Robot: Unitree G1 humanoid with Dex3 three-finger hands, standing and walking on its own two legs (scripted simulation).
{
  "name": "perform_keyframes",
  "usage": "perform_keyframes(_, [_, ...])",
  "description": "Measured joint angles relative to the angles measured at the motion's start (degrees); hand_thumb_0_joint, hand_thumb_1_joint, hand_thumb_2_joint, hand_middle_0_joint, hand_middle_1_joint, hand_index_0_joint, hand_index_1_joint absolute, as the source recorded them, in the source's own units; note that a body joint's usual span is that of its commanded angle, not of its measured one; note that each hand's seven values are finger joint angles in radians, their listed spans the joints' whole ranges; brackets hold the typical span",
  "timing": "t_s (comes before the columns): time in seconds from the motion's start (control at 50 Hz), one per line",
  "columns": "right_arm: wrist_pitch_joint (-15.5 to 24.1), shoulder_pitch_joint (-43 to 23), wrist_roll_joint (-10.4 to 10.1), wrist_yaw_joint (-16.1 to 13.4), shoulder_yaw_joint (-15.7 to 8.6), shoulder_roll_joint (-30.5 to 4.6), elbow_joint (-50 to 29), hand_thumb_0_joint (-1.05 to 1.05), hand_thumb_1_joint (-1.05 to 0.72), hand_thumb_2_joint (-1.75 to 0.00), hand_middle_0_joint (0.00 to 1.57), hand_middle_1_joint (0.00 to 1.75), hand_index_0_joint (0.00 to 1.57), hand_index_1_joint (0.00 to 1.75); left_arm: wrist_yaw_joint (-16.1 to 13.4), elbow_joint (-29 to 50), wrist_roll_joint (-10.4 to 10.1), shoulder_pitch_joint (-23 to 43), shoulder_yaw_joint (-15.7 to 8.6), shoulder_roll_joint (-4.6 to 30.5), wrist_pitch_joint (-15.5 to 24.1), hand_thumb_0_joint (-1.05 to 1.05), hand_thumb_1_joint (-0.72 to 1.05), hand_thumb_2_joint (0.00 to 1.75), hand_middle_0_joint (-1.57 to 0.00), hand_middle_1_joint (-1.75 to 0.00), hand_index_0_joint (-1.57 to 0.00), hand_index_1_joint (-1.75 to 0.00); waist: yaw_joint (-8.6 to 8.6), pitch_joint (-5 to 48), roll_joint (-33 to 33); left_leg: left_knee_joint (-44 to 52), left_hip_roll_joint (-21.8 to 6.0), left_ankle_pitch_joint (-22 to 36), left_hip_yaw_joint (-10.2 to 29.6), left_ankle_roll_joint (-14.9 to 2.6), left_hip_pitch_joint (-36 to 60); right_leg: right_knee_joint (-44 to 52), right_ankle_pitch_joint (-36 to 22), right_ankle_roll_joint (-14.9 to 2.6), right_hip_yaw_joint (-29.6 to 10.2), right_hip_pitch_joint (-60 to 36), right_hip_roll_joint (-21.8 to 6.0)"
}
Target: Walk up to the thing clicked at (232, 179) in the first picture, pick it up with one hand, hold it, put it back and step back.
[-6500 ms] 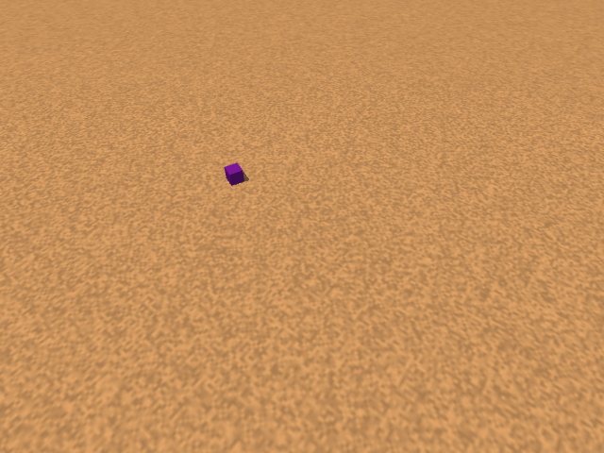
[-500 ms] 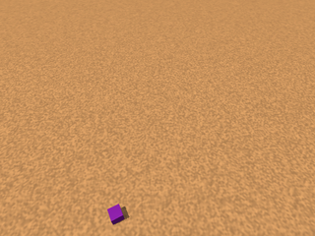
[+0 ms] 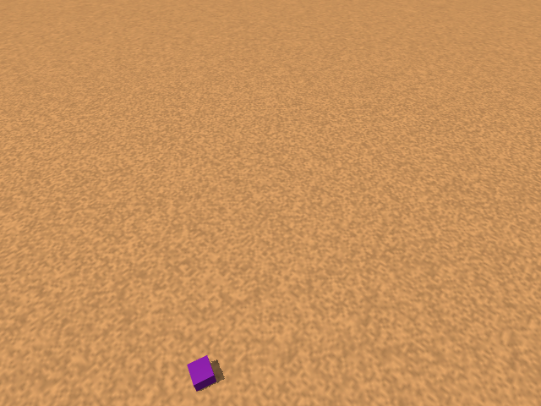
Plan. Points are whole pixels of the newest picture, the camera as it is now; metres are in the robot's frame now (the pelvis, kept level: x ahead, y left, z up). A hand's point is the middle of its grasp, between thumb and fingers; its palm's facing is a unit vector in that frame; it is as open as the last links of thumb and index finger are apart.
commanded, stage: walk up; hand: left
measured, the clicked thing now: (202, 373) +0.41 +0.25 -0.75
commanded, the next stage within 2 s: stand in 0.36 s
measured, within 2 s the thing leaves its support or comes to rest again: neither
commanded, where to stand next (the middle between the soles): +0.05 +0.00 m, yaw +1 degrees
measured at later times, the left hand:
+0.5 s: hand out of the picture +0.09 +0.25 -0.16, palm faces -0.01 -0.94 -0.33, open 7.4 cm
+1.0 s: hand out of the picture +0.09 +0.25 -0.16, palm faces -0.01 -0.94 -0.34, open 7.4 cm
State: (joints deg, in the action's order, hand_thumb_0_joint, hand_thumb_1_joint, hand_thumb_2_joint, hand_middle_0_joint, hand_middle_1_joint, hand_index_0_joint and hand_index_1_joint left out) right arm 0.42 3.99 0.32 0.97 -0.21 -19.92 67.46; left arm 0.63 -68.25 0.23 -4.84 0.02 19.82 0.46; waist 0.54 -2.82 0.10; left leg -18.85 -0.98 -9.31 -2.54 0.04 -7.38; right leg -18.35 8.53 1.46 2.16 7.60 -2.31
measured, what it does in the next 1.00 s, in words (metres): stands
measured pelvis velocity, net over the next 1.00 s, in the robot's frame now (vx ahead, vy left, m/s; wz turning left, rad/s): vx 0.02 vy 0.00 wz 0.01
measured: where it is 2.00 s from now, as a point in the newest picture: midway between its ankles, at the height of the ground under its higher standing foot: outside the picture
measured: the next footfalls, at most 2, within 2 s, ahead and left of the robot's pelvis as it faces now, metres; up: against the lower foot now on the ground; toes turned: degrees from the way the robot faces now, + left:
none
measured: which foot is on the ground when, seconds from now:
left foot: down 0.00-1.00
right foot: down 0.00-1.00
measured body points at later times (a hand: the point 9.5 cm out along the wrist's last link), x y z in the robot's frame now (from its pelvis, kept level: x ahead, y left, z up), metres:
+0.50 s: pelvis +0.01 +0.00 +0.00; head +0.02 +0.00 +0.45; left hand +0.09 +0.30 -0.13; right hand +0.10 -0.30 -0.13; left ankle +0.01 +0.12 -0.75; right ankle +0.02 -0.13 -0.75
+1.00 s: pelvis +0.02 +0.00 +0.00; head +0.03 +0.00 +0.45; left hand +0.09 +0.30 -0.13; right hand +0.10 -0.30 -0.13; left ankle +0.01 +0.12 -0.75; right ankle +0.02 -0.13 -0.75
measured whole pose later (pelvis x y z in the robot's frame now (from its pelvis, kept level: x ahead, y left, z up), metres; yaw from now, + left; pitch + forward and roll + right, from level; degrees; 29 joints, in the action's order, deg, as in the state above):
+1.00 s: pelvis +0.02 +0.00 +0.00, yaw +1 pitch -2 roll +0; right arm 0.3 4.7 0.6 0.6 -0.2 -20.0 66.5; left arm 0.2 -65.8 0.4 -5.5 0.2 19.9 0.4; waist -0.1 -2.7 0.1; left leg -17.7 -1.0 -10.1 -1.7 0.4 -6.0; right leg -17.2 9.7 1.3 3.1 5.8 -2.3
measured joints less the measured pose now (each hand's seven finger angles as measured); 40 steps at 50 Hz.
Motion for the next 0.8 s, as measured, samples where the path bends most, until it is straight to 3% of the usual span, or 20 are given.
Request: perform_keyframes(0.8, [0.0, 0.5, 0.2, -0.4, -0.1, -0.1, -0.9, 0.01, -0.91, -0.89, 0.2, 0.3, 0.2, 0.3, -0.4, 2.4, 0.3, 0.0, 0.1, 0.2, 0.0, 0.0, 0.9, 0.9, -0.2, -0.3, -0.2, -0.3, -0.7, 0.4, 0.1, 1.2, 0.2, -0.6, 0.6, 0.18, 1.3, 0.9, 1.0, 0.02, 0.6, -1.4, -0.2])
